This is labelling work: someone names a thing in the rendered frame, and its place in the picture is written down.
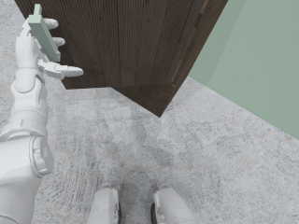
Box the cupboard door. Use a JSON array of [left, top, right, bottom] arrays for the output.
[[14, 0, 205, 90]]

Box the left robot thigh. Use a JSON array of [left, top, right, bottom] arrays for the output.
[[87, 188, 120, 224]]

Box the robot left hand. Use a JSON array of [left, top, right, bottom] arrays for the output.
[[15, 18, 84, 80]]

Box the left robot forearm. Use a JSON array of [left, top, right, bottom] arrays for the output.
[[0, 68, 49, 143]]

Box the left robot upper arm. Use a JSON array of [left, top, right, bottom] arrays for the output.
[[0, 135, 54, 224]]

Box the handle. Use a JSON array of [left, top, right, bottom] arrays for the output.
[[27, 4, 61, 63]]

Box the robot right shin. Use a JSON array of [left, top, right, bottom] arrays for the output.
[[155, 184, 168, 224]]

